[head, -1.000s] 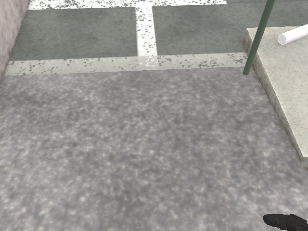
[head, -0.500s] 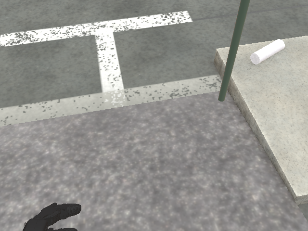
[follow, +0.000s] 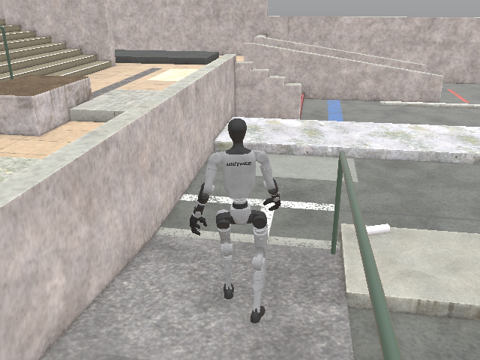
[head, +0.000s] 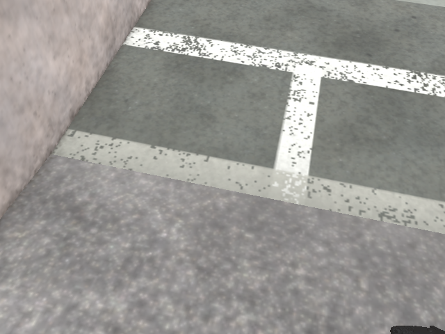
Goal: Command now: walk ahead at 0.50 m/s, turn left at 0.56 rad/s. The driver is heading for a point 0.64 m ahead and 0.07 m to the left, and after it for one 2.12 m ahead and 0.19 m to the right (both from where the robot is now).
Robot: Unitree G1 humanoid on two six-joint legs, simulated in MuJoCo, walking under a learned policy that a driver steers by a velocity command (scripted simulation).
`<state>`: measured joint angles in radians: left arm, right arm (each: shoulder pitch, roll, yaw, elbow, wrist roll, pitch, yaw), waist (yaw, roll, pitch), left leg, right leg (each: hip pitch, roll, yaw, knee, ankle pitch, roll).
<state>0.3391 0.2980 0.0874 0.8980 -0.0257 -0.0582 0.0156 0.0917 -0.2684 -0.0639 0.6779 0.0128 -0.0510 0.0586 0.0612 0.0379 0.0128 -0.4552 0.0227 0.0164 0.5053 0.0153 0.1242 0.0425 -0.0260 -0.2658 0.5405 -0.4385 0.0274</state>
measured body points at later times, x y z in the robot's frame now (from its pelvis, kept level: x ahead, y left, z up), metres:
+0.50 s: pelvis +0.30 +0.01 -0.04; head +0.31 +0.01 +0.41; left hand +0.46 +0.29 -0.10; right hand +0.37 -0.27 -0.16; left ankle +0.11 +0.08 -0.73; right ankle +0.42 -0.07 -0.77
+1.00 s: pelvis +0.55 +0.09 -0.05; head +0.57 +0.10 +0.39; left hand +0.42 +0.34 -0.18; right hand +0.85 -0.07 -0.10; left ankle +0.61 +0.22 -0.80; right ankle +0.42 -0.07 -0.77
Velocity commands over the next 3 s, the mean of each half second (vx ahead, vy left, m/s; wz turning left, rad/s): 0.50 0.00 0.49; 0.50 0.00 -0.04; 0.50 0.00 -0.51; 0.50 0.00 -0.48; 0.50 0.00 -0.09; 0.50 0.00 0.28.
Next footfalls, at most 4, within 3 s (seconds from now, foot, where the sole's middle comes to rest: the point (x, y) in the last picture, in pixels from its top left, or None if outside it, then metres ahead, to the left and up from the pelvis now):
0.48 right None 0.45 -0.06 -0.81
1.00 left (167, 280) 0.65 0.23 -0.83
1.50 right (246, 217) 0.93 -0.02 -0.87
1.96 left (224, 150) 1.27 0.08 -0.88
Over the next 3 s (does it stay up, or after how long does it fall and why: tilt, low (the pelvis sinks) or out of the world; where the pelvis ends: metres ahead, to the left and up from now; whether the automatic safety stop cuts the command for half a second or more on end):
stays up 1.56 -0.16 -0.12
